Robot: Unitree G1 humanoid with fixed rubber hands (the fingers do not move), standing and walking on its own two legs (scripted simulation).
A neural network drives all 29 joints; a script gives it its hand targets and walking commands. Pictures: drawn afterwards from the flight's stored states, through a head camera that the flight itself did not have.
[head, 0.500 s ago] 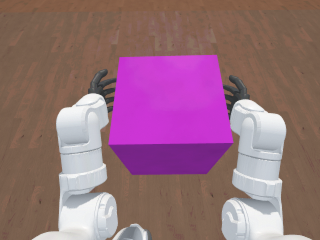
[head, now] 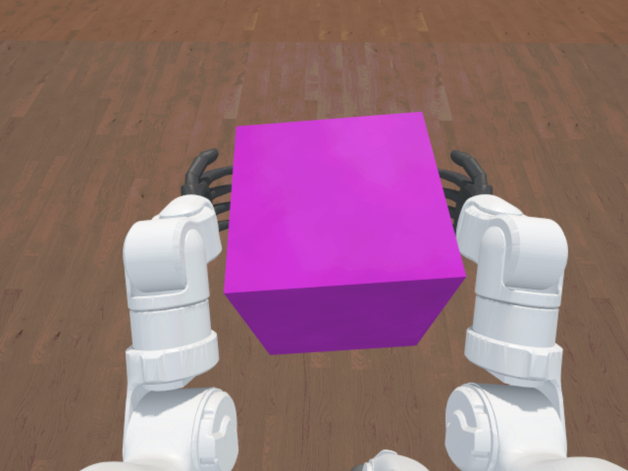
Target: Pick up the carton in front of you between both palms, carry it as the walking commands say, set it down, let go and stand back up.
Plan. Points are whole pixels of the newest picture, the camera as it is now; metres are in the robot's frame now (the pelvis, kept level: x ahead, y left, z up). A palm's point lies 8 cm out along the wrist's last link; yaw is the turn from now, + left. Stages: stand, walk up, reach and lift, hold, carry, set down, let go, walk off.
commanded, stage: carry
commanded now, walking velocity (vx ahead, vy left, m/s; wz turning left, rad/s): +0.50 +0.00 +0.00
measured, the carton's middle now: (336, 248) +0.36 +0.01 +0.08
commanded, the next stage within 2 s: none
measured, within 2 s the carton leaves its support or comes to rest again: neither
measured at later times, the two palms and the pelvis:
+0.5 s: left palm (258, 50) +0.67 +0.15 +0.17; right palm (450, 68) +0.63 -0.15 +0.17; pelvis +0.31 +0.04 +0.04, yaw -1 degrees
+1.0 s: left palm out of the picture +0.95 +0.15 +0.24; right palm out of the picture +0.97 -0.15 +0.23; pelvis +0.61 -0.02 +0.08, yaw +0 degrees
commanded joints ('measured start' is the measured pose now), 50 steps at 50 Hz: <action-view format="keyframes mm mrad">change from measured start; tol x32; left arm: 1 -771 -927 -710 -149 -443 -2 -145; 50 -687 -841 -665 -81 -408 -4 -133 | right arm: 1 -690 863 593 -98 228 -28 91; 50 -628 806 605 -58 187 -33 63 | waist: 1 -3 -42 -451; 15 -96 -191 -385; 18 -160 296 -550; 35 -73 155 -372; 39 29 -323 -513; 50 11 -118 -396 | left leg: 1 -434 25 -51 239 80 29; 10 -417 26 72 -252 201 0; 16 251 -90 217 -599 250 53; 19 666 321 -694 -780 329 310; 36 280 141 112 -497 855 67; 39 -386 -106 46 160 -22 -20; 50 -495 47 32 -87 150 1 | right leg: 1 643 -295 509 -272 278 -154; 13 570 -204 156 -328 483 -93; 16 429 -155 23 68 762 6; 18 -137 52 75 546 -89 80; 20 -317 16 188 788 -177 42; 36 321 78 -110 -144 115 12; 39 828 -371 843 -362 59 -230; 50 646 -269 332 -345 221 -158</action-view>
